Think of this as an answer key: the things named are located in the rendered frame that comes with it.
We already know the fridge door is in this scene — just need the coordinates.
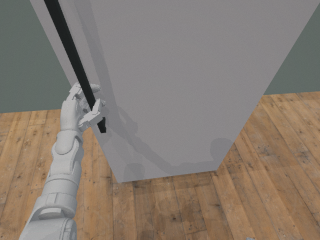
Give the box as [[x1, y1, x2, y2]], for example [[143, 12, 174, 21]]
[[30, 0, 320, 183]]

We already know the left robot hand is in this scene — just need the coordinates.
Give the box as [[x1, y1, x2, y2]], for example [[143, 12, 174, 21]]
[[60, 82, 107, 136]]

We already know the robot left forearm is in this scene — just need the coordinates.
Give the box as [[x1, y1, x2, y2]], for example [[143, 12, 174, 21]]
[[18, 130, 84, 240]]

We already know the handle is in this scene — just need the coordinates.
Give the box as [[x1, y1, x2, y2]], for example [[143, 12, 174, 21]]
[[44, 0, 106, 133]]

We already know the robot left upper arm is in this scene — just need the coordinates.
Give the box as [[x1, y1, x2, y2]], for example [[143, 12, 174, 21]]
[[20, 217, 77, 240]]

